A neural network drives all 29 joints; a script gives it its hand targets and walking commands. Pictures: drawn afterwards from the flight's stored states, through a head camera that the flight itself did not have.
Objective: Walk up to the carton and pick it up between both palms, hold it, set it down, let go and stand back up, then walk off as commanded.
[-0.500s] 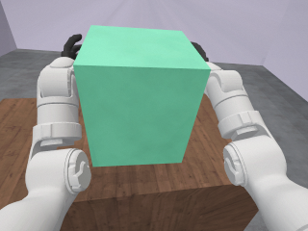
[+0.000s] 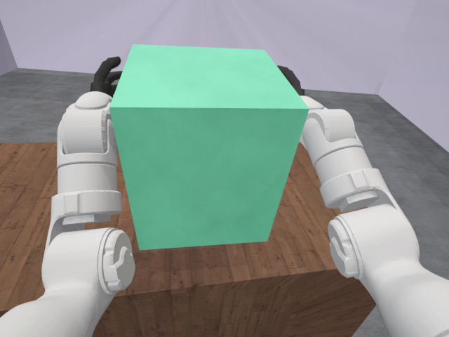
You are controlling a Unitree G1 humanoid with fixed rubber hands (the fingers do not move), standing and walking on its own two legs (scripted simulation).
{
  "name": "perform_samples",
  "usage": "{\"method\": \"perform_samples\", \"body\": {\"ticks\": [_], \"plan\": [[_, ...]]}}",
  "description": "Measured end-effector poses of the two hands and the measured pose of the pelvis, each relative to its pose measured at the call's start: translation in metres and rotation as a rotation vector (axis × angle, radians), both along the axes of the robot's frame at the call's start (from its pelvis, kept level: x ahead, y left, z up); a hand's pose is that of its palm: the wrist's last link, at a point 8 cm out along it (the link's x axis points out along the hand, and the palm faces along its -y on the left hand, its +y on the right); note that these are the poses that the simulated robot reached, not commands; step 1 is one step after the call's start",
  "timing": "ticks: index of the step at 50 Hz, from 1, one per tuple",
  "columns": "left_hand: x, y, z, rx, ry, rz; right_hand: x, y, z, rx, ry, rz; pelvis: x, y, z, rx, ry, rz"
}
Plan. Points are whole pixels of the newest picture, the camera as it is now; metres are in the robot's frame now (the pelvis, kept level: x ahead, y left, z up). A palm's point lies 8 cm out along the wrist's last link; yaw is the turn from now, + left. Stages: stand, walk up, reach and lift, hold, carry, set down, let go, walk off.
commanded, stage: hold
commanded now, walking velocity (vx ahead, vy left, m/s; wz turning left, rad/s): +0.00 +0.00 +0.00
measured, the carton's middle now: (203, 147) +0.34 +0.01 +0.24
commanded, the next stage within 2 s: none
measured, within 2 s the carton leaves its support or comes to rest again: neither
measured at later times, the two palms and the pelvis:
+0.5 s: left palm (101, 94) +0.38 +0.16 +0.31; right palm (292, 102) +0.37 -0.14 +0.31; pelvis +0.00 -0.01 +0.00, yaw +0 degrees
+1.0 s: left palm (104, 103) +0.37 +0.15 +0.30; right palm (294, 108) +0.37 -0.15 +0.30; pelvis +0.00 +0.00 +0.00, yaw +0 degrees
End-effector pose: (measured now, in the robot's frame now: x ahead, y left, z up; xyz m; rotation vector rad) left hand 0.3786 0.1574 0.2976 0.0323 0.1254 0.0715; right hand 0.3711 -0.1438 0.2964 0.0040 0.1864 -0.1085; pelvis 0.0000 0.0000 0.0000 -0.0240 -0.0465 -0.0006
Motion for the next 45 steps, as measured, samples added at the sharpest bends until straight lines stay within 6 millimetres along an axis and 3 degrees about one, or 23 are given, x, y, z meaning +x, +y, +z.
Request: {"method": "perform_samples", "body": {"ticks": [14, 24, 38, 45], "plan": [[-0.006, -0.003, 0.011, -0.007, -0.008, 0.01, -0.005, -0.003, 0.007, -0.001, -0.009, 0.008, -0.005, -0.007, 0.0, 0.002, -0.003, 0.002], [0.001, 0.001, 0.015, -0.005, 0.004, -0.003, 0.0, 0.001, 0.01, -0.009, 0.002, 0.001, -0.005, -0.006, 0.0, 0.002, 0.013, 0.002], [0.004, 0.001, -0.002, 0.001, 0.009, -0.008, 0.003, 0.001, -0.001, -0.007, 0.009, -0.003, 0.002, 0.0, 0.0, 0.0, 0.004, 0.001], [-0.003, -0.001, 0.001, -0.005, -0.01, 0.01, -0.001, 0.0, 0.0, 0.0, -0.011, 0.007, 0.0, -0.001, 0.0, 0.0, -0.003, 0.0]]}}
